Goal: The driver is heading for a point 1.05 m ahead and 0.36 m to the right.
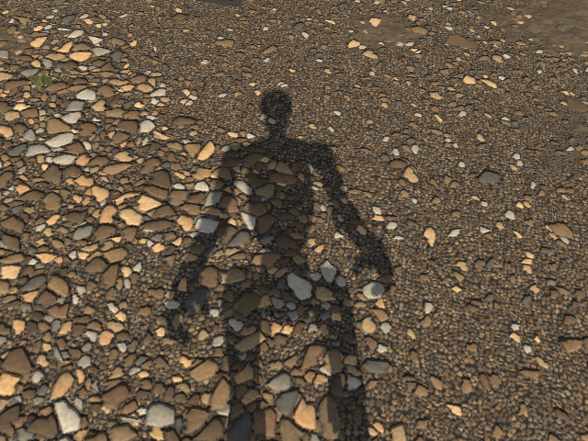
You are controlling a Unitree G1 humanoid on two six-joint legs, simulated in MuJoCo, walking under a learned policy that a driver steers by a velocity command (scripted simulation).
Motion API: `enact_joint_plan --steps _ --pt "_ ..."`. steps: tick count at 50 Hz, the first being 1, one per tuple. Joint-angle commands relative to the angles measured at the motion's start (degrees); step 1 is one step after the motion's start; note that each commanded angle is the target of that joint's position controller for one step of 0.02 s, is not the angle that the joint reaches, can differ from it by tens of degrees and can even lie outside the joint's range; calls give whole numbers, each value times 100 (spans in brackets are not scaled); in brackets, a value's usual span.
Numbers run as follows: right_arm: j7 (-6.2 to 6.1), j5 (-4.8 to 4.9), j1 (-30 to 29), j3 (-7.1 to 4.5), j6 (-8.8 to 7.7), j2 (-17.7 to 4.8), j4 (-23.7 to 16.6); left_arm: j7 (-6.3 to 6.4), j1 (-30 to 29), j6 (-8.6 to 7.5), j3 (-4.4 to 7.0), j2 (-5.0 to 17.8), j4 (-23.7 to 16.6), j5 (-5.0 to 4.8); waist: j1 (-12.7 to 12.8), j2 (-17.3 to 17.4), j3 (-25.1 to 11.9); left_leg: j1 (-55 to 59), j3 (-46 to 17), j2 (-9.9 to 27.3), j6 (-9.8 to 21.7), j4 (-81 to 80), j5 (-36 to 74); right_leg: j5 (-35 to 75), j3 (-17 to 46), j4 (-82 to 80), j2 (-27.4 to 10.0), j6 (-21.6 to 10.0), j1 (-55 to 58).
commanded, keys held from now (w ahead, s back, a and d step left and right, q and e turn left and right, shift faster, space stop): w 0.02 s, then w+e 0.98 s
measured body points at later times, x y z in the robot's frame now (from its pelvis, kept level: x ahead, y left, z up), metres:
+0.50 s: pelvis +0.27 -0.02 -0.01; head +0.30 -0.02 +0.43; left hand +0.40 +0.24 -0.14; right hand +0.29 -0.28 -0.15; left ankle +0.15 +0.11 -0.63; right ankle +0.32 -0.06 -0.74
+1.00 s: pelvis +0.57 -0.04 -0.01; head +0.60 -0.05 +0.44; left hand +0.71 +0.22 -0.14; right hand +0.62 -0.34 -0.10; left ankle +0.68 +0.02 -0.74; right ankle +0.39 -0.06 -0.66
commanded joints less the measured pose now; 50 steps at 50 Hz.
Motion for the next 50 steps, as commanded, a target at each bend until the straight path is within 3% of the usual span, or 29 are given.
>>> enact_joint_plan --steps 1,4,8,11,13,15,17,18,19,20,21,22,23,24,25,27,29,34,39,41,42,44,45,46,47,48,49,50 --pt "-116 51 393 -114 -180 -690 -81 -92 -101 -74 67 519 -270 66 -188 745 111 1257 -1422 1299 558 -1527 1714 745 262 352 -212 49 -1719" --pt "-100 117 768 -111 -320 -735 133 -113 -255 31 32 377 -281 24 -170 684 141 1188 -847 1295 568 -1506 3223 1018 188 478 -124 147 -1839" --pt "-138 29 1199 -32 -370 -572 394 -133 -1047 31 -28 212 -520 -64 -380 621 523 1187 -277 1241 341 -1725 3619 1520 387 -135 204 81 -2259" --pt "-196 37 1171 35 -412 -484 503 -156 -1468 -7 -136 31 -649 -40 -411 639 650 1131 105 1217 198 -1865 3887 1956 86 -1208 380 -53 -1890" --pt "-265 51 1293 70 -436 -491 636 -153 -1725 -10 -206 -59 -771 -12 -444 594 661 1299 267 1329 136 -1827 4711 1989 -231 -1815 485 -226 -1510" --pt "-345 31 1331 59 -449 -665 732 -102 -1504 -7 -197 33 -754 -21 -281 730 351 1689 423 1432 9 -1195 6597 1710 -486 -2108 802 -474 -915" --pt "-438 -39 1183 -6 -372 -923 724 -63 -541 -22 -107 284 -485 -26 186 928 -223 1902 507 1538 -72 248 7673 1222 -490 -2230 1085 -708 -35" --pt "-442 -60 1072 -45 -320 -1036 673 -33 244 -50 -20 471 -230 -22 499 948 -631 1666 501 1555 -61 1341 7280 1126 -313 -2490 1156 -855 805" --pt "-400 -16 851 -59 -312 -1096 556 25 984 -72 92 688 -31 44 940 676 -940 776 652 1311 -49 2917 5807 1054 188 -3003 885 -1101 1973" --pt "-271 51 1220 78 -372 -425 288 107 1098 -31 286 1374 -33 95 503 -754 -1389 -1468 605 332 -243 5294 610 1228 2729 -2898 -819 -1938 3683" --pt "-206 32 1016 41 -429 -602 125 71 793 -13 299 1315 -87 -129 382 -517 -1787 -2686 -505 -237 -213 6350 -1309 999 4902 -3812 -1332 -2486 4012" --pt "-165 15 596 51 -505 -679 -29 89 317 -4 273 1138 -144 -196 226 5 -872 -3126 -864 235 -118 6041 -646 524 4164 -4184 -1217 -2246 3210" --pt "-138 39 493 52 -566 -738 -80 92 19 1 194 796 -200 -169 38 390 -307 -2994 -741 468 -114 5555 -269 653 3644 -4427 -1101 -2021 2347" --pt "-146 9 480 45 -539 -704 -55 100 -171 -25 134 579 -212 -142 -186 679 82 -2736 -697 648 -164 5113 -175 1184 3164 -4545 -836 -1787 1656" --pt "-149 -75 557 62 -426 -647 -82 128 -261 -64 87 468 -204 -157 -373 669 199 -2407 -681 741 -285 4811 -184 1641 2784 -4622 -584 -1669 1137" --pt "-125 -157 682 102 -198 -488 -106 122 -218 -184 87 539 -189 -179 -491 469 92 -2106 -549 836 -471 4330 -121 2213 2273 -4697 -262 -1560 748" --pt "-107 -150 395 123 -116 -449 -278 126 -70 -243 134 722 -160 -191 -452 279 135 -2218 -399 894 -635 3753 195 2524 2030 -4775 -86 -1525 585" --pt "-74 -103 -792 133 -102 -478 -719 156 575 -198 166 757 -93 -223 62 0 120 -2836 -281 790 -809 2224 1394 2924 2042 -4579 139 -1069 1346" --pt "-31 -46 -1594 194 -178 -496 -1054 230 961 -144 187 803 -114 -126 371 -137 76 -2977 -276 483 -710 1281 1425 3620 2377 -4117 13 -1050 2192" --pt "-33 -21 -1574 188 -235 -587 -1127 277 846 -147 210 883 -194 -88 269 -205 52 -2571 -381 388 -590 851 1266 3813 2579 -3911 -115 -967 2286" --pt "-49 -9 -1301 162 -261 -677 -1068 297 641 -153 225 944 -265 -83 86 -239 2 -2061 -420 318 -507 590 1104 3966 2617 -3766 -132 -856 2160" --pt "-153 16 -68 29 -338 -985 -705 243 274 -205 239 1054 -375 -95 -504 -128 -541 -315 -354 91 -282 166 815 4832 2491 -2616 139 -596 1805" --pt "-243 -54 760 -53 -414 -1219 -568 173 230 -261 196 909 -425 -165 -896 174 -1117 1024 -805 644 -77 -2 639 4105 2239 -1414 474 -464 1208" --pt "-344 -214 1453 -170 -416 -1647 -591 170 522 -305 44 305 -618 -299 -949 1104 -1940 2471 -2618 2287 262 -156 -348 1331 1584 273 974 -324 33" --pt "-313 -143 1113 -247 -301 -1823 -597 170 963 -255 30 387 -771 -257 -487 2171 -2266 2729 -4947 2982 807 -855 -650 -1079 1164 1229 1358 -266 -1146" --pt "-280 -97 653 -163 -244 -1215 -704 216 765 -136 73 715 -537 -89 -382 962 -1285 1899 -4300 2743 751 -874 -1320 -553 1180 1616 809 -276 -1544" --pt "-255 -50 390 -58 -244 -779 -732 150 350 -107 73 700 -555 -41 -412 398 -633 1129 -3327 2403 637 -991 -1034 -67 1081 1435 640 -237 -1460" --pt "-241 -71 275 -12 -254 -627 -691 96 214 -78 64 579 -593 -51 -305 417 -306 629 -2595 2118 483 -1174 -387 143 1014 1181 472 -195 -1331"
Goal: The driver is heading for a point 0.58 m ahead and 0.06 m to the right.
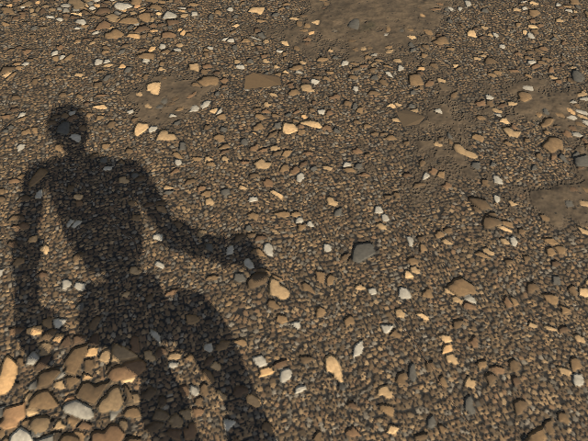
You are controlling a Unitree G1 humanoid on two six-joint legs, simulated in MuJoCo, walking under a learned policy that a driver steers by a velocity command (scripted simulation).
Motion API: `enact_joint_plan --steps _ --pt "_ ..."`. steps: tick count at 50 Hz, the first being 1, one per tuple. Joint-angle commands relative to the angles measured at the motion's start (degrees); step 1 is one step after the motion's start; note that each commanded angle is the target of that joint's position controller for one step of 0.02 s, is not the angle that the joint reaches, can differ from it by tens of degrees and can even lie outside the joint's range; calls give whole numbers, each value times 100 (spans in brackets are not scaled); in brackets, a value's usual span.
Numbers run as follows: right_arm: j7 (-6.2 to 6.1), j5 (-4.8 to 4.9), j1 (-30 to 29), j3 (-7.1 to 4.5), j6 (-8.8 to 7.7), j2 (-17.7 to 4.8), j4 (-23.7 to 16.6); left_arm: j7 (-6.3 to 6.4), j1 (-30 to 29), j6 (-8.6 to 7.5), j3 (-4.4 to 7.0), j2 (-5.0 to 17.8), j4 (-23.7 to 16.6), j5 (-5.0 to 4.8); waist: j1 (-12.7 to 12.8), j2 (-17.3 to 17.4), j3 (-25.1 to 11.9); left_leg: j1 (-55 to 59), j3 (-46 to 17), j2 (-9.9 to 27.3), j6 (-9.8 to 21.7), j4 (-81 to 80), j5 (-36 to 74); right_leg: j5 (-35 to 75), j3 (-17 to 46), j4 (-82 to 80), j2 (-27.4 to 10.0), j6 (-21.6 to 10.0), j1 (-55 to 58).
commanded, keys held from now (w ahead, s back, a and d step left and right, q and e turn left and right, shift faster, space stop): w+e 0.50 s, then w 0.02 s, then w+q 0.16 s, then no key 0.32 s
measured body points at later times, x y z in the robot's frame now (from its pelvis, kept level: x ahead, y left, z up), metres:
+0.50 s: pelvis +0.26 -0.06 -0.01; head +0.29 -0.08 +0.44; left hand +0.53 +0.11 -0.10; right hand +0.17 -0.31 -0.15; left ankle +0.11 +0.11 -0.65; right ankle +0.32 -0.13 -0.73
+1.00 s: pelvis +0.49 -0.11 +0.00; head +0.53 -0.12 +0.45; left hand +0.59 +0.13 -0.15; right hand +0.54 -0.38 -0.12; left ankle +0.61 -0.07 -0.73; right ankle +0.33 -0.14 -0.69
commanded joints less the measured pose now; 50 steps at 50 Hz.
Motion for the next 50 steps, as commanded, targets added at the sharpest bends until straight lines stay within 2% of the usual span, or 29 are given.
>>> enact_joint_plan --steps 1,3,6,12,16,17,19,20,21,22,23,24,25,26,27,28,29,30,33,34,36,38,42,44,46,47,48,49,50 --pt "-31 36 792 -195 -45 -509 -49 -126 -108 41 63 393 -466 124 -394 535 -274 1641 -2000 1738 660 -1894 -384 453 -45 534 -769 116 -1826" --pt "11 94 970 -216 -160 -528 87 -211 -98 156 33 285 -486 144 -332 698 -259 1460 -1392 1595 636 -2014 470 595 -149 506 -820 165 -1726" --pt "60 155 1128 -266 -262 -581 208 -296 -574 212 -1 198 -714 144 -328 652 -190 1605 -798 1643 727 -2219 1114 1024 -188 378 -927 224 -2222" --pt "69 145 1400 -302 -224 -595 435 -414 -1721 163 -138 -37 -1141 115 -528 601 54 1793 359 1366 579 -2246 1753 2201 -628 -1280 -954 278 -2331" --pt "9 147 1737 -359 -164 -778 614 -477 -2350 149 -193 -67 -1407 149 -711 589 197 2295 665 1572 486 -2089 2180 1968 -1063 -2315 -881 55 -2040" --pt "-10 139 1809 -368 -127 -816 664 -467 -2399 150 -186 -41 -1447 167 -716 589 190 2486 751 1617 451 -1923 2554 1743 -1159 -2478 -805 -32 -1953" --pt "-55 117 1868 -396 -46 -972 738 -409 -2217 153 -145 38 -1436 204 -579 697 -17 2767 989 1660 365 -1177 4294 1111 -1387 -2708 -459 -253 -1425" --pt "-73 112 1889 -413 6 -1069 763 -372 -1847 136 -96 122 -1346 217 -403 736 -276 2844 1074 1670 348 -476 5050 839 -1444 -2819 -230 -393 -960" --pt "-83 132 1868 -419 58 -1125 747 -319 -1135 88 -15 243 -1139 240 -90 667 -700 2618 1165 1638 300 566 5078 834 -1411 -3130 -12 -558 -74" --pt "-77 126 1779 -402 71 -1090 629 -226 -120 55 127 522 -815 292 377 330 -1277 1662 1234 1517 132 2060 3907 846 -878 -3422 -234 -795 1414" --pt "34 173 1956 -252 35 -429 203 -126 63 80 308 1201 -835 255 139 -993 -1917 -722 1208 800 -190 4043 -555 280 1823 -3596 -2024 -1426 3297" --pt "64 107 1440 -323 5 -739 -55 -86 232 134 363 1378 -995 62 326 -776 -2303 -1792 103 75 -324 5079 -2186 953 3954 -4404 -2671 -1872 3645" --pt "85 117 870 -327 -26 -767 -200 -29 129 163 340 1230 -845 14 311 -229 -1468 -2328 -345 441 -269 5017 -1536 1616 2874 -4468 -2427 -1710 3218" --pt "87 168 967 -253 -84 -631 -143 14 -133 139 249 878 -772 -15 30 -42 -822 -2104 -273 668 -240 4487 -1055 2348 2095 -4523 -2264 -1512 2336" --pt "89 145 1169 -240 -63 -572 15 33 -422 87 146 556 -765 6 -278 162 -532 -1659 -262 840 -231 3947 -926 2902 1500 -4625 -1952 -1220 1665" --pt "104 54 1412 -223 37 -525 123 37 -642 28 62 347 -765 -11 -518 102 -440 -1185 -266 913 -265 3650 -907 3266 1083 -4753 -1719 -1067 1139" --pt "136 -2 1643 -213 148 -480 258 13 -707 -48 4 224 -750 -10 -618 -10 -514 -808 -229 925 -285 3500 -848 3491 796 -4877 -1609 -993 859" --pt "176 -3 1704 -223 215 -464 312 -11 -608 -127 -10 216 -677 -14 -630 -43 -546 -684 -160 879 -291 3434 -753 3723 636 -4976 -1551 -985 756" --pt "246 80 1288 -242 283 -396 265 -45 -303 -236 32 395 -436 -4 -525 -99 -232 -1100 -163 894 -259 2974 -92 3498 251 -5359 -1493 -827 741" --pt "252 93 1054 -250 289 -398 218 -45 -193 -247 28 394 -372 -1 -441 -98 -110 -1338 -200 889 -242 2788 136 3407 165 -5448 -1491 -751 853" --pt "237 74 711 -254 270 -370 137 -29 -72 -258 -25 305 -258 -25 -384 -75 57 -1483 -145 816 -249 2281 438 4457 -76 -5339 -1429 -619 1011" --pt "223 75 530 -203 234 -236 108 -2 -53 -266 -63 278 -179 -37 -358 -164 17 -1258 10 663 -227 1663 718 5350 -375 -5136 -1338 -487 1120" --pt "176 86 177 -132 187 -113 96 77 229 -227 -120 253 94 -7 -156 -305 -32 -741 256 308 -82 621 1025 5858 -497 -4776 -1351 -358 1491" --pt "128 56 415 -151 142 -192 202 127 185 -203 -123 297 191 12 -271 -377 -97 -378 240 121 76 326 665 6326 -387 -4345 -1475 -331 1700" --pt "42 21 1256 -216 43 -340 531 172 -2 -194 -102 388 243 -12 -665 -296 -364 467 202 -88 275 -365 700 6616 -318 -3386 -1416 -219 1836" --pt "-5 -17 1778 -239 -61 -432 713 171 -91 -211 -103 417 233 -71 -937 -63 -646 1388 -19 191 380 -905 2133 5764 -424 -2558 -1179 -91 1503" --pt "-50 -74 2348 -334 -110 -941 810 189 141 -262 -187 152 64 -129 -949 696 -1391 2875 -1135 1550 782 -246 5477 3052 -630 -1041 -734 69 499" --pt "-11 104 2233 -340 -59 -991 844 159 1128 -170 -233 -236 336 -303 -534 1514 -2287 3727 -2549 2711 1913 -156 7474 -1253 -444 321 115 219 -412" --pt "46 325 1982 -285 -22 -716 757 189 789 -31 -164 136 481 -102 -604 628 -2070 3049 -2324 2411 1863 -511 6369 -1072 80 501 -84 233 -405"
